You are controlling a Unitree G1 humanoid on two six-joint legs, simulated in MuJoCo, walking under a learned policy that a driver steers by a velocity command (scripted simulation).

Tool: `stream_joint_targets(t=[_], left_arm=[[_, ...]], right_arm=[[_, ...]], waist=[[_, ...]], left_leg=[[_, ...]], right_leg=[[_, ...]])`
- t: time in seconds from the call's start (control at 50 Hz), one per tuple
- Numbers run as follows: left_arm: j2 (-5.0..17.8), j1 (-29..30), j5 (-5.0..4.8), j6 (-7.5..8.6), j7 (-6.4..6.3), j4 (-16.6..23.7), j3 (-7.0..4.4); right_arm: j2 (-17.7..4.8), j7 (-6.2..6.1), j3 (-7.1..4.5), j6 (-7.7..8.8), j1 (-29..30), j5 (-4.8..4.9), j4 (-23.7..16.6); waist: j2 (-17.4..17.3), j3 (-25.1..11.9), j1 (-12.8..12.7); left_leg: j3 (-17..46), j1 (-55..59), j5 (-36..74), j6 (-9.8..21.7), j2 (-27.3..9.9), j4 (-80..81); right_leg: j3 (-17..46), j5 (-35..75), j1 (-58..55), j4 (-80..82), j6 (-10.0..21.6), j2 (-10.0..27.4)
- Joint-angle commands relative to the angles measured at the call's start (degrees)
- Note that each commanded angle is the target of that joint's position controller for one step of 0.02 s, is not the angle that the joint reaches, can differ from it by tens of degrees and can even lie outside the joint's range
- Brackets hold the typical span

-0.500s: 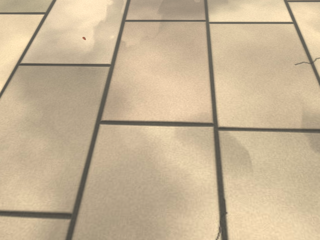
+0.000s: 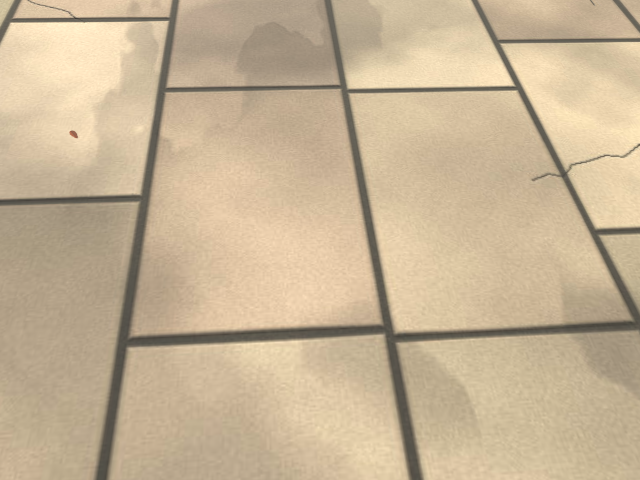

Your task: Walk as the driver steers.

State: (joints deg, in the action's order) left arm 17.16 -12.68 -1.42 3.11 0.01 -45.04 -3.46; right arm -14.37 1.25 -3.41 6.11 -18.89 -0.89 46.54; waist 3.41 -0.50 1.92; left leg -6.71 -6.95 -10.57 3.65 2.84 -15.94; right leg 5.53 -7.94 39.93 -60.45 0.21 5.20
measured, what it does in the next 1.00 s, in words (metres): walks ahead, turning right: right foot, then left foot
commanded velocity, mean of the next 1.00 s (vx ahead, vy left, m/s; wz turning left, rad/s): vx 0.43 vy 0.00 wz -0.38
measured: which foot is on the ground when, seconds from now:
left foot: down 0.00-0.32, up 0.34-0.76, down 0.78-1.00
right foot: up 0.00-0.28, down 0.30-0.80, up 0.82-1.00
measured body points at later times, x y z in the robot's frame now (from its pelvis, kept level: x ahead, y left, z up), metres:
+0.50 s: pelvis +0.26 -0.08 -0.01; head +0.30 -0.10 +0.44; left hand +0.44 +0.15 -0.11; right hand +0.34 -0.39 -0.11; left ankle +0.32 +0.09 -0.66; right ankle +0.27 -0.15 -0.75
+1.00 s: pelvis +0.49 -0.10 -0.01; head +0.53 -0.10 +0.44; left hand +0.73 +0.09 -0.12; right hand +0.50 -0.39 -0.12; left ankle +0.59 -0.04 -0.75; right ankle +0.42 -0.23 -0.70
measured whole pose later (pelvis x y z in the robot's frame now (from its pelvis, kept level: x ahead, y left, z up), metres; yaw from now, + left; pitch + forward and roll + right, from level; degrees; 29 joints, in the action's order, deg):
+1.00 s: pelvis +0.49 -0.10 -0.01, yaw -24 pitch +2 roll +0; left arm 15.9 -10.8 0.4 0.4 -1.8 -38.6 -2.7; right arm -14.4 1.3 -2.1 2.8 -10.8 -0.5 43.3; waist 1.1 2.8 1.2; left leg 2.7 -20.7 -6.4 2.2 3.0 -25.2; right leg 3.8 -26.9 26.7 -53.1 -3.6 0.0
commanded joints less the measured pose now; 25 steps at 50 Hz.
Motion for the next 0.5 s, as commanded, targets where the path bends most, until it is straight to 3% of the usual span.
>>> stream_joint_targets(t=[0.02, 0.1, 0.18, 0.2, 0.24, 0.26, 0.28, 0.3, 0.32, 0.34, 0.36, 0.38, 0.4, 0.42, 0.46, 0.5], left_arm=[[1.51, -0.88, 0.17, 0.19, 0.37, 2.97, -0.5], [-0.08, 7.28, 0.49, 0.44, 1.81, 6.14, 0.31], [-0.28, 13.1, 0.24, 0.44, 3.39, 10.33, 0.58], [-0.11, 13.52, 0.18, 0.41, 3.79, 11.22, 0.5], [1.28, 11.43, 0.18, 0.17, 4.19, 12.11, -0.24], [2.67, 7.65, 0.22, -0.07, 4.13, 11.69, -1.04], [5.09, -0.14, 0.09, -0.17, 3.82, 10.04, -2.46], [9.08, -9.63, 0.21, -0.48, 2.75, 7.79, -4.47], [16.0, -11.8, 0.22, -0.61, 1.63, 7.32, -5.73], [14.23, -13.26, 0.48, 0.21, 1.81, 9.0, -4.87], [10.18, -12.16, 1.0, 0.62, 1.93, 8.45, -3.85], [8.17, -8.74, 0.62, 0.85, 1.83, 8.65, -3.25], [6.53, -4.4, 0.51, 0.85, 1.81, 9.58, -2.66], [4.93, -1.56, 0.92, 0.85, 1.67, 10.63, -2.09], [5.37, -0.29, 1.11, 1.09, 1.4, 11.15, -2.17], [6.68, -1.45, 0.93, 1.34, 0.79, 10.46, -2.49]], right_arm=[[-7.15, -0.85, -1.61, 1.12, 3.61, -0.03, -2.91], [-8.82, -1.57, -1.86, 0.5, 1.03, 0.44, -1.01], [-9.98, -1.87, -2.21, -1.19, -1.98, 1.2, 0.99], [-10.39, -1.96, -2.32, -1.65, -1.84, 1.4, 1.15], [-12.12, -2.39, -2.72, -2.37, -0.43, 1.61, 0.68], [-13.0, -2.72, -2.97, -2.77, 0.09, 1.69, 0.41], [-13.43, -3.0, -3.03, -3.17, 1.08, 1.81, 0.15], [-12.84, -3.25, -2.66, -2.92, 1.29, 1.78, -0.64], [-4.41, -2.38, -0.1, -1.54, -3.85, -0.61, -3.36], [-5.87, -1.27, 0.41, 1.15, -1.87, 0.82, -4.89], [-9.89, -0.61, -0.84, 2.49, 5.19, 3.11, -6.47], [-9.12, -0.66, -0.41, 3.0, 7.41, 3.13, -7.48], [-8.66, -1.14, -0.51, 2.84, 7.53, 1.82, -6.84], [-9.37, -1.39, -1.06, 2.13, 6.62, 0.89, -6.57], [-8.47, -1.36, -1.24, 0.61, 4.98, 0.23, -6.73], [-7.0, -1.66, -0.88, -0.28, 6.44, -0.25, -7.31]], waist=[[-6.34, 2.06, -1.95], [-5.46, 4.6, 1.44], [-5.46, 6.3, 3.26], [-5.86, 6.11, 2.88], [-8.09, 3.15, 0.6], [-9.48, 0.33, -1.77], [-9.17, -3.77, -6.31], [-6.21, -8.74, -11.0], [9.6, -13.65, -6.25], [8.58, -24.16, -7.5], [2.95, -17.36, -9.62], [-0.32, -10.48, -7.37], [-4.39, -6.22, -4.42], [-3.91, -4.36, -2.28], [-2.72, -3.21, -0.28], [-2.35, -2.05, -0.22]], left_leg=[[5.99, 0.31, 17.25, 7.51, -16.04, 8.4], [1.59, 3.74, 16.77, 6.06, -16.76, 8.54], [-0.44, 12.08, 20.63, 5.2, -19.26, 4.85], [-1.18, 13.29, 24.32, 4.68, -19.63, 3.1], [-3.26, 13.91, 42.43, 3.34, -19.42, -3.39], [-4.1, 13.77, 51.91, 2.71, -19.05, -9.48], [-5.3, 11.05, 55.51, 1.53, -17.61, -19.88], [-5.61, 0.29, 45.59, -0.7, -15.18, -34.61], [-3.96, -25.23, -6.75, -4.09, -6.1, -56.35], [10.12, -36.25, -23.8, -4.6, 0.36, -67.68], [13.52, -41.6, -18.34, -3.16, -3.52, -67.5], [12.7, -41.01, -13.16, -2.27, -5.93, -62.34], [12.13, -37.4, -10.38, -2.6, -8.03, -57.18], [12.15, -33.08, -8.63, -3.1, -9.39, -53.59], [11.37, -29.12, -6.87, -4.62, -9.63, -49.64], [10.25, -28.59, -3.68, -6.33, -9.02, -44.35]], right_leg=[[2.33, 9.31, 2.61, 6.28, -0.15, 0.89], [-2.23, 14.73, 2.33, 16.96, 0.91, 0.49], [-5.7, 8.38, 5.45, 22.06, 2.71, -0.05], [-6.93, 5.58, 4.6, 22.84, 3.45, -0.63], [-10.7, -0.27, -2.54, 23.43, 5.52, -3.95], [-12.37, -2.98, -8.36, 23.28, 6.78, -6.33], [-13.03, -1.61, -19.03, 26.21, 8.61, -8.82], [-7.84, 1.77, -36.05, 29.3, 11.23, -7.67], [19.46, 3.62, -57.71, 29.99, 19.75, 8.02], [44.66, -5.02, -65.86, 40.96, 27.41, 15.88], [36.04, -4.23, -62.0, 42.55, 22.85, 13.27], [27.48, -0.41, -52.98, 42.52, 20.17, 10.65], [21.47, 5.31, -43.77, 43.1, 18.15, 8.13], [17.57, 10.1, -37.31, 44.4, 17.35, 6.23], [15.08, 14.46, -30.81, 46.59, 17.57, 4.55], [11.68, 17.6, -26.79, 47.39, 17.49, 3.22]])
